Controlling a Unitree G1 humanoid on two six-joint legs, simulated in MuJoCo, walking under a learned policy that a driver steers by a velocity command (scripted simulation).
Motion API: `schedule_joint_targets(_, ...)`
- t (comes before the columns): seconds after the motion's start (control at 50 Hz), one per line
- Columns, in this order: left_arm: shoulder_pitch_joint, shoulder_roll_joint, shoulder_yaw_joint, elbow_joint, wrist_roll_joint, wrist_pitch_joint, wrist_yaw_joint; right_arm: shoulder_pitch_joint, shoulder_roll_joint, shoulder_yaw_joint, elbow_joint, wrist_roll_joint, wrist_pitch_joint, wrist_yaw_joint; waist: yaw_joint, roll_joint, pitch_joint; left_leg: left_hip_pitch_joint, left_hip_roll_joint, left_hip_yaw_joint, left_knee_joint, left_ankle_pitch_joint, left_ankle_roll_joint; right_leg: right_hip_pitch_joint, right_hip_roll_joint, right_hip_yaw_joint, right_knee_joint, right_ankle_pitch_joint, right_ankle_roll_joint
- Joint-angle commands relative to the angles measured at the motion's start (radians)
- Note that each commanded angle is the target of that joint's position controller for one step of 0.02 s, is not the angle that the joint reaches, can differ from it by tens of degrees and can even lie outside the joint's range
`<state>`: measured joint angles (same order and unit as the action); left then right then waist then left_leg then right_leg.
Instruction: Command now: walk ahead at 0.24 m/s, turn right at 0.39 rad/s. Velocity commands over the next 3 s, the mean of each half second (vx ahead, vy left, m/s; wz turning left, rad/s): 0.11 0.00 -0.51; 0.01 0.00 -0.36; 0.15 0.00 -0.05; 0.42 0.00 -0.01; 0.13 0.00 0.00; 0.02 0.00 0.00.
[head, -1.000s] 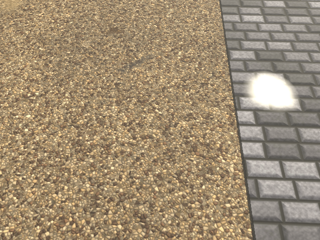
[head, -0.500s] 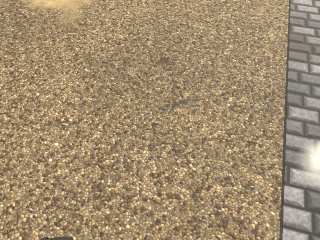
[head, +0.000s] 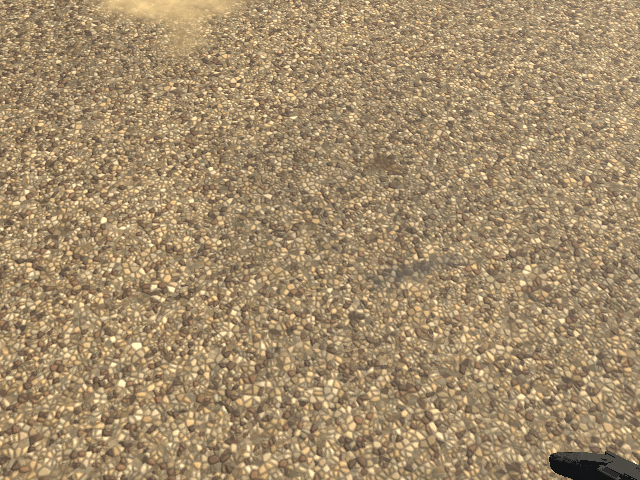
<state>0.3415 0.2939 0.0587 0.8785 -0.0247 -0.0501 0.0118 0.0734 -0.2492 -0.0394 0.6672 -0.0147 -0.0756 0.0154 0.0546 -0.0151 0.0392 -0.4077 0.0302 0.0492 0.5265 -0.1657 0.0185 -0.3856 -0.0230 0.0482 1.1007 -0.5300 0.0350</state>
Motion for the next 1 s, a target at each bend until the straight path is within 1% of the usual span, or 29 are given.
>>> schedule_joint_targets(0.02, 0.041, 0.083, 0.033, -0.067, 0.003, 0.031, 0.012, 0.078, -0.112, -0.042, -0.006, 0.000, -0.002, -0.003, -0.031, 0.147, -0.146, 0.277, 0.272, -0.180, -0.193, 0.570, 0.193, -0.200, -0.082, 0.015, 0.088, 0.080, 0.020)
schedule_joint_targets(0.06, 0.035, 0.052, 0.032, -0.091, 0.003, 0.060, 0.015, 0.028, -0.124, -0.049, 0.002, -0.014, -0.011, -0.009, -0.002, 0.146, -0.115, 0.181, 0.272, -0.107, -0.255, 0.547, 0.216, -0.161, -0.074, -0.005, 0.062, 0.151, 0.035)
schedule_joint_targets(0.1, -0.014, 0.043, 0.031, -0.127, 0.011, 0.070, 0.013, 0.015, -0.140, -0.057, 0.016, -0.012, -0.011, -0.024, -0.004, 0.135, -0.095, 0.171, 0.278, -0.053, -0.283, 0.505, 0.218, -0.172, -0.083, -0.007, -0.040, 0.229, 0.036)
schedule_joint_targets(0.18, -0.108, 0.038, 0.026, -0.181, 0.016, 0.070, -0.017, 0.015, -0.171, -0.067, 0.038, 0.003, 0.010, -0.048, -0.033, 0.117, -0.108, 0.203, 0.269, 0.046, -0.281, 0.433, 0.199, -0.098, -0.077, -0.045, -0.257, 0.383, 0.011)
schedule_joint_targets(0.26, -0.179, 0.072, 0.040, -0.242, 0.017, 0.088, -0.042, 0.038, -0.209, -0.082, 0.059, 0.030, 0.034, -0.041, -0.054, 0.117, -0.094, 0.275, 0.309, 0.050, -0.209, 0.368, 0.174, -0.081, -0.058, -0.076, -0.374, 0.304, -0.026)
schedule_joint_targets(0.3, -0.178, 0.079, 0.048, -0.260, 0.016, 0.096, -0.049, 0.032, -0.220, -0.087, 0.065, 0.046, 0.044, -0.039, -0.041, 0.117, -0.090, 0.302, 0.313, 0.055, -0.136, 0.345, 0.140, -0.041, -0.036, -0.103, -0.473, 0.298, -0.057)
schedule_joint_targets(0.32, -0.156, 0.087, 0.055, -0.258, 0.017, 0.096, -0.047, 0.037, -0.212, -0.086, 0.072, 0.052, 0.049, -0.040, -0.026, 0.102, -0.099, 0.291, 0.289, 0.081, -0.063, 0.329, 0.105, 0.029, -0.009, -0.121, -0.560, 0.365, -0.079)
schedule_joint_targets(0.34, -0.105, 0.135, 0.075, -0.250, 0.023, 0.093, -0.033, 0.100, -0.186, -0.081, 0.096, 0.043, 0.050, -0.036, -0.017, 0.028, -0.132, 0.251, 0.226, 0.124, 0.077, 0.289, 0.046, 0.156, 0.006, -0.086, -0.646, 0.549, -0.116)
schedule_joint_targets(0.36, -0.040, 0.270, 0.110, -0.259, 0.030, 0.090, -0.008, 0.118, -0.147, -0.068, 0.073, 0.001, 0.047, -0.032, -0.022, -0.216, -0.183, 0.025, 0.118, 0.191, 0.381, -0.025, -0.045, 0.365, -0.202, 0.198, -0.655, 1.026, -0.208)
schedule_joint_targets(0.38, -0.047, 0.300, 0.105, -0.284, 0.052, 0.078, -0.011, 0.084, -0.120, -0.052, 0.029, -0.018, 0.049, -0.034, -0.022, -0.315, -0.252, -0.229, -0.033, 0.064, 0.632, -0.556, -0.099, 0.461, -0.375, 0.505, -0.689, 1.074, -0.426)
schedule_joint_targets(0.4, -0.045, 0.238, 0.087, -0.285, 0.046, 0.060, -0.025, 0.030, -0.166, -0.066, 0.039, 0.001, 0.057, -0.032, 0.023, -0.140, -0.281, -0.256, -0.014, -0.081, 0.733, -0.533, -0.087, 0.431, -0.347, 0.444, -0.717, 0.981, -0.420)
schedule_joint_targets(0.42, -0.084, 0.218, 0.079, -0.284, 0.037, 0.046, -0.026, 0.011, -0.162, -0.066, 0.031, 0.024, 0.063, -0.036, -0.003, -0.108, -0.226, -0.278, 0.000, -0.098, 0.730, -0.445, -0.067, 0.375, -0.296, 0.353, -0.725, 0.882, -0.367)
schedule_joint_targets(0.44, -0.134, 0.191, 0.073, -0.286, 0.021, 0.044, -0.020, 0.025, -0.156, -0.068, 0.048, 0.019, 0.068, -0.047, -0.031, -0.052, -0.187, -0.281, 0.019, -0.108, 0.681, -0.365, -0.063, 0.323, -0.244, 0.298, -0.734, 0.762, -0.310)
schedule_joint_targets(0.46, -0.182, 0.169, 0.065, -0.295, 0.011, 0.050, -0.011, 0.028, -0.172, -0.074, 0.050, 0.007, 0.073, -0.057, -0.052, -0.063, -0.161, -0.258, 0.027, -0.115, 0.630, -0.304, -0.065, 0.263, -0.217, 0.271, -0.749, 0.690, -0.281)
schedule_joint_targets(0.5, -0.212, 0.164, 0.060, -0.313, 0.026, 0.058, 0.000, 0.056, -0.160, -0.076, 0.057, 0.006, 0.076, -0.058, -0.078, -0.102, -0.173, -0.177, -0.002, -0.106, 0.606, -0.233, -0.076, 0.188, -0.178, 0.245, -0.763, 0.676, -0.274)
schedule_joint_targets(0.58, -0.190, 0.178, 0.068, -0.317, 0.020, 0.062, 0.019, 0.035, -0.121, -0.060, 0.050, 0.012, 0.072, -0.058, -0.060, -0.108, -0.182, -0.137, -0.026, -0.124, 0.399, -0.187, -0.095, 0.196, -0.158, 0.268, -0.757, 0.579, -0.269)
schedule_joint_targets(0.64, -0.199, 0.183, 0.070, -0.326, 0.024, 0.071, 0.022, 0.032, -0.124, -0.057, 0.049, 0.016, 0.069, -0.048, -0.049, -0.134, -0.175, -0.068, -0.037, -0.125, 0.285, -0.173, -0.096, 0.160, -0.152, 0.305, -0.758, 0.451, -0.264)
schedule_joint_targets(0.7, -0.194, 0.165, 0.060, -0.324, 0.028, 0.078, 0.014, 0.043, -0.134, -0.058, 0.049, 0.021, 0.063, -0.033, -0.033, -0.155, -0.168, 0.002, -0.036, -0.110, 0.198, -0.187, -0.083, 0.148, -0.159, 0.346, -0.735, 0.446, -0.259)
schedule_joint_targets(0.76, -0.209, 0.139, 0.043, -0.321, 0.019, 0.087, 0.013, 0.100, -0.117, -0.054, 0.060, 0.015, 0.049, -0.015, -0.072, -0.141, -0.154, 0.150, -0.040, -0.076, -0.063, -0.043, -0.039, 0.113, -0.121, 0.347, -0.673, 0.453, -0.209)
schedule_joint_targets(0.78, -0.173, 0.114, 0.035, -0.312, 0.021, 0.086, 0.014, 0.114, -0.144, -0.058, 0.058, 0.000, 0.046, -0.013, -0.067, -0.092, -0.149, 0.227, 0.025, -0.131, -0.134, 0.037, -0.009, 0.065, -0.079, 0.319, -0.629, 0.371, -0.157)
schedule_joint_targets(0.8, -0.129, 0.062, 0.019, -0.314, 0.039, 0.081, 0.013, 0.120, -0.216, -0.069, 0.045, -0.020, 0.047, -0.018, -0.026, 0.118, -0.160, 0.297, 0.221, -0.327, -0.191, 0.172, 0.064, -0.025, 0.038, 0.196, -0.442, 0.151, -0.087)
schedule_joint_targets(0.82, -0.167, 0.098, 0.033, -0.347, 0.029, 0.071, 0.014, 0.085, -0.220, -0.065, 0.054, -0.040, 0.048, -0.017, -0.012, 0.307, -0.095, 0.169, 0.342, -0.505, -0.238, 0.207, 0.223, -0.093, 0.111, 0.086, -0.346, -0.047, -0.044)
schedule_joint_targets(0.84, -0.185, 0.165, 0.053, -0.329, 0.032, 0.068, 0.019, 0.045, -0.177, -0.054, 0.025, -0.037, 0.039, -0.018, -0.042, 0.231, -0.075, 0.141, 0.333, -0.491, -0.253, 0.189, 0.261, -0.080, 0.080, 0.119, -0.186, -0.067, -0.014)
schedule_joint_targets(0.86, -0.177, 0.180, 0.065, -0.312, 0.023, 0.070, 0.019, 0.031, -0.178, -0.056, 0.027, -0.022, 0.037, -0.023, -0.038, 0.194, -0.071, 0.166, 0.294, -0.433, -0.234, 0.193, 0.238, -0.110, 0.089, 0.116, -0.095, -0.033, -0.001)
schedule_joint_targets(0.9, -0.144, 0.134, 0.059, -0.279, 0.027, 0.086, 0.025, 0.010, -0.160, -0.049, 0.030, 0.008, 0.034, -0.028, -0.030, 0.153, -0.066, 0.212, 0.241, -0.347, -0.198, 0.245, 0.198, -0.133, 0.074, 0.133, -0.039, 0.028, 0.033)
schedule_joint_targets(0.92, -0.138, 0.098, 0.049, -0.269, 0.025, 0.090, 0.024, 0.015, -0.141, -0.041, 0.037, 0.011, 0.038, -0.030, -0.028, 0.144, -0.070, 0.217, 0.213, -0.298, -0.186, 0.296, 0.189, -0.108, 0.071, 0.119, -0.067, 0.044, 0.045)
schedule_joint_targets(0.96, -0.154, 0.042, 0.026, -0.271, 0.022, 0.089, 0.018, 0.016, -0.124, -0.037, 0.046, 0.010, 0.050, -0.030, -0.036, 0.172, -0.094, 0.249, 0.163, -0.220, -0.157, 0.346, 0.168, -0.037, 0.037, 0.044, -0.237, 0.067, 0.059)
schedule_joint_targets(0.98, -0.182, 0.022, 0.016, -0.276, 0.022, 0.086, 0.015, 0.032, -0.126, -0.038, 0.052, 0.008, 0.057, -0.031, -0.058, 0.191, -0.104, 0.263, 0.154, -0.208, -0.145, 0.368, 0.167, 0.006, 0.027, 0.013, -0.328, 0.067, 0.061)
schedule_joint_targets(1.0, -0.198, 0.023, 0.015, -0.277, 0.017, 0.084, 0.014, 0.058, -0.138, -0.040, 0.060, 0.008, 0.064, -0.031, -0.077, 0.204, -0.113, 0.280, 0.158, -0.216, -0.133, 0.384, 0.173, 0.040, 0.028, -0.007, -0.404, 0.077, 0.062)
